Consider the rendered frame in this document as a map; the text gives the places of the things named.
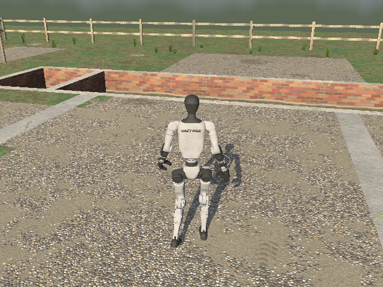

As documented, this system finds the robot right shin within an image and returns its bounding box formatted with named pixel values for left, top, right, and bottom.
left=200, top=194, right=209, bottom=232

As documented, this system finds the robot head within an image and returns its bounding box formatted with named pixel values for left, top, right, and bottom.
left=181, top=94, right=202, bottom=123

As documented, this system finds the left robot forearm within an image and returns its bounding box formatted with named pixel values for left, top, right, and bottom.
left=159, top=143, right=169, bottom=163

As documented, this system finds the right robot upper arm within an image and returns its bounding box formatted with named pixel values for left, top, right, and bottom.
left=204, top=121, right=220, bottom=155

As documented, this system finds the left robot upper arm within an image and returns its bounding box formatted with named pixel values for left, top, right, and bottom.
left=163, top=120, right=179, bottom=152

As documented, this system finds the right robot hand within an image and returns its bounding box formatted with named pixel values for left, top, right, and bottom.
left=216, top=169, right=230, bottom=184

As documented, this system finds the right robot forearm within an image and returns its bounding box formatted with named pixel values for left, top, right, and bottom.
left=215, top=146, right=228, bottom=172

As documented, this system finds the left robot hand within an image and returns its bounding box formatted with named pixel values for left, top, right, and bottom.
left=158, top=160, right=172, bottom=170

